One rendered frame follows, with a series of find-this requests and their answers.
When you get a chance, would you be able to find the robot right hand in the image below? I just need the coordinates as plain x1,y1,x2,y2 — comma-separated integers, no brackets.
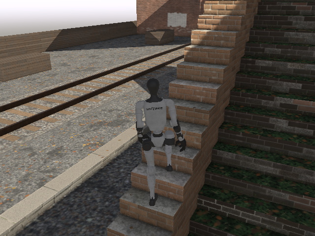
175,139,186,152

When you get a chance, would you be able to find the robot left hand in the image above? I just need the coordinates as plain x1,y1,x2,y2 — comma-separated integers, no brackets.
138,135,150,143

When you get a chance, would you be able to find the left robot shin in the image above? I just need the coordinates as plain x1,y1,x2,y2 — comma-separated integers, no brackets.
147,166,156,199

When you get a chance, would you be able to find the left robot forearm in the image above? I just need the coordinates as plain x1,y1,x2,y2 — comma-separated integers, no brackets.
136,121,143,137

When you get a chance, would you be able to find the humanoid robot torso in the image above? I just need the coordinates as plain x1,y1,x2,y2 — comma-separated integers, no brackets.
143,99,166,147

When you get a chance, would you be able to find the robot right upper arm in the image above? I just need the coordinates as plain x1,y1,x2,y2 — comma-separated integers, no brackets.
164,99,178,127

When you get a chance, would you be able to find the robot left upper arm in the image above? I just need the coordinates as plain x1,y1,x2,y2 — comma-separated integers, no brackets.
135,100,144,128

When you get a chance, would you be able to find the right robot forearm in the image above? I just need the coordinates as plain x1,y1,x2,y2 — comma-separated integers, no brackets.
173,120,184,141

